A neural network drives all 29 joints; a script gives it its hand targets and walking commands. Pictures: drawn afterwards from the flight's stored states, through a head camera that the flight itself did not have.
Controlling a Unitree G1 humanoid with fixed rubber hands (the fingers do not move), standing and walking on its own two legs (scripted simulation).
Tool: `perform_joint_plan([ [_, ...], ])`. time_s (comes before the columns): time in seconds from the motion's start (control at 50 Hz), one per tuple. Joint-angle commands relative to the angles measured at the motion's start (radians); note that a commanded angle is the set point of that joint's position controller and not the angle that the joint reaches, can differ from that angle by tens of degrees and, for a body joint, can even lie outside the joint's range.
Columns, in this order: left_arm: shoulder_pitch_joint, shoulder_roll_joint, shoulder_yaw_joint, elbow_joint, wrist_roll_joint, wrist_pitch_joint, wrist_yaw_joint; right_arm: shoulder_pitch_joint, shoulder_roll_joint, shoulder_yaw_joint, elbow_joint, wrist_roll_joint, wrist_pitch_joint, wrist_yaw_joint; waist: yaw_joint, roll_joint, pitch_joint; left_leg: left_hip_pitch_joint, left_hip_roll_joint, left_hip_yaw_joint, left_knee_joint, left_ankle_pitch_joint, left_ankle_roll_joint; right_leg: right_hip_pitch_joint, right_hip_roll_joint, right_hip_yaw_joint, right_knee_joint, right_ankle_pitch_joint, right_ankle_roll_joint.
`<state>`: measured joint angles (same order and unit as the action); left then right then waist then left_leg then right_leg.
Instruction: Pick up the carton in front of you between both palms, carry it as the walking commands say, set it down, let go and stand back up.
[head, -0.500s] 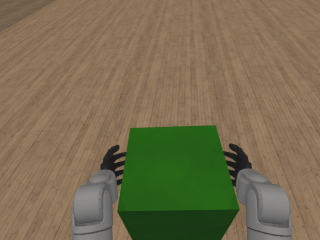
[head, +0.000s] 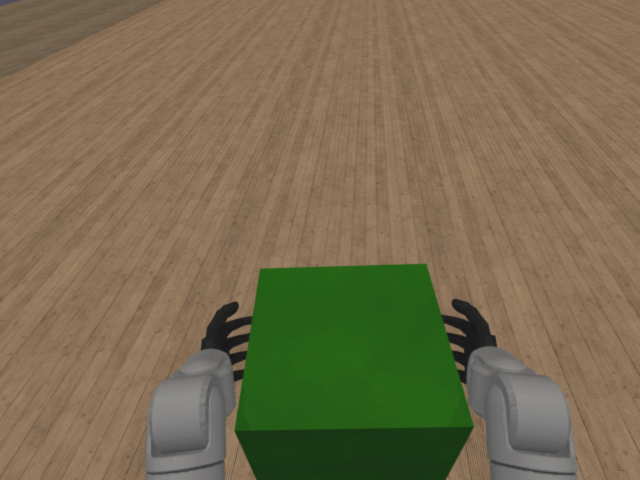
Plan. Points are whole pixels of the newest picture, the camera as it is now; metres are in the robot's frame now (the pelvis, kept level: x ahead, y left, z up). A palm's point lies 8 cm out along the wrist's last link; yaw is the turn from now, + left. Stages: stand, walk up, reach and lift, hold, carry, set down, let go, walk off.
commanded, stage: carry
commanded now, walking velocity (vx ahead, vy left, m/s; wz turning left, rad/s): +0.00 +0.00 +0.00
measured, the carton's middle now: (346, 389) +0.27 +0.00 +0.01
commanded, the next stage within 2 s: hold in 0.92 s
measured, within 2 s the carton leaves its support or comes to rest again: neither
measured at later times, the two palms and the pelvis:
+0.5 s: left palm (217, 399) +0.24 +0.15 +0.05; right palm (477, 398) +0.24 -0.15 +0.05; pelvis -0.04 +0.00 +0.01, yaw +0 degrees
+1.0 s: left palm (217, 408) +0.23 +0.15 +0.05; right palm (481, 411) +0.23 -0.15 +0.05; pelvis -0.06 +0.00 +0.01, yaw +0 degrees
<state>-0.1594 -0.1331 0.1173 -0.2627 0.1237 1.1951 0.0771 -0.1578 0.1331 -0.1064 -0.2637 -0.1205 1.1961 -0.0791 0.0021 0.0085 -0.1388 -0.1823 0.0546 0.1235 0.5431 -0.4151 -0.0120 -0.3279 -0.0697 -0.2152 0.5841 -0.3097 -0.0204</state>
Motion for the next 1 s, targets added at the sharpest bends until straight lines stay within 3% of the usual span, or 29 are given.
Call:
perform_joint_plan([
  [0.0, -0.437, -0.905, -0.73, -0.023, -0.38, -0.025, -0.258, -0.438, 0.914, 0.72, -0.021, 0.373, -0.029, 0.253, -0.001, 0.012, -0.243, 0.034, 0.116, -0.067, -0.021, 0.69, 0.011, 0.196, -0.103, 0.1, 0.005, 0.57, 0.0],
  [0.24, -0.416, -0.826, -0.65, 0.095, -0.276, -0.198, -0.256, -0.418, 0.837, 0.647, 0.091, 0.269, -0.2, 0.249, 0.0, -0.001, -0.173, -0.009, 0.107, -0.08, -0.089, 0.43, 0.027, 0.176, -0.113, 0.12, -0.077, 0.405, -0.001],
  [0.4, -0.452, -0.787, -0.517, 0.258, -0.164, -0.354, -0.256, -0.448, 0.799, 0.514, 0.251, 0.155, -0.353, 0.248, 0.002, -0.001, -0.137, -0.046, 0.104, -0.088, -0.131, 0.287, 0.036, 0.152, -0.112, 0.127, -0.126, 0.287, -0.004],
  [0.58, -0.566, -0.863, -0.401, 0.468, -0.075, -0.546, -0.281, -0.562, 0.879, 0.401, 0.455, 0.068, -0.543, 0.269, 0.002, -0.008, -0.173, -0.055, 0.099, -0.091, -0.133, 0.233, 0.043, 0.159, -0.111, 0.133, -0.139, 0.253, -0.006],
  [0.66, -0.569, -0.899, -0.424, 0.468, -0.086, -0.564, -0.288, -0.57, 0.918, 0.429, 0.455, 0.082, -0.562, 0.277, 0.001, -0.009, -0.202, -0.046, 0.096, -0.091, -0.121, 0.25, 0.042, 0.17, -0.114, 0.134, -0.134, 0.276, -0.008],
  [0.74, -0.527, -0.904, -0.478, 0.404, -0.122, -0.526, -0.285, -0.532, 0.924, 0.489, 0.39, 0.122, -0.524, 0.275, -0.001, -0.009, -0.22, -0.037, 0.098, -0.091, -0.108, 0.283, 0.039, 0.175, -0.117, 0.134, -0.124, 0.313, -0.009],
  [0.9, -0.515, -0.874, -0.47, 0.387, -0.122, -0.495, -0.282, -0.514, 0.894, 0.477, 0.374, 0.119, -0.492, 0.271, 0.0, -0.009, -0.188, -0.058, 0.101, -0.091, -0.112, 0.27, 0.038, 0.155, -0.116, 0.138, -0.126, 0.306, -0.008],
  [0.92, -0.433, -0.892, -0.434, 0.393, -0.092, -0.497, -0.288, -0.416, 0.918, 0.46, 0.351, 0.123, -0.489, 0.272, 0.009, 0.063, -0.05, -0.077, -0.119, -0.214, -0.187, 0.5, 0.049, 0.45, 0.127, 0.277, -0.162, 0.53, -0.028],
  [0.94, -0.452, -0.885, -0.433, 0.36, -0.096, -0.518, -0.282, -0.438, 0.886, 0.47, 0.314, 0.118, -0.505, 0.264, 0.01, 0.037, -0.114, -0.093, -0.123, -0.239, -0.184, 0.547, 0.052, 0.527, 0.125, 0.315, -0.145, 0.627, -0.032],
  [0.96, -0.436, -0.868, -0.427, 0.352, -0.092, -0.522, -0.283, -0.424, 0.868, 0.455, 0.315, 0.1, -0.505, 0.259, 0.0, 0.007, -0.118, -0.081, -0.115, -0.246, -0.193, 0.502, 0.054, 0.548, 0.128, 0.32, -0.154, 0.583, -0.024],
  [0.98, -0.434, -0.859, -0.416, 0.37, -0.087, -0.525, -0.277, -0.439, 0.86, 0.466, 0.304, 0.102, -0.505, 0.258, 0.005, 0.021, -0.109, -0.039, -0.119, -0.245, -0.202, 0.511, 0.049, 0.533, 0.127, 0.314, -0.153, 0.607, -0.009],
])
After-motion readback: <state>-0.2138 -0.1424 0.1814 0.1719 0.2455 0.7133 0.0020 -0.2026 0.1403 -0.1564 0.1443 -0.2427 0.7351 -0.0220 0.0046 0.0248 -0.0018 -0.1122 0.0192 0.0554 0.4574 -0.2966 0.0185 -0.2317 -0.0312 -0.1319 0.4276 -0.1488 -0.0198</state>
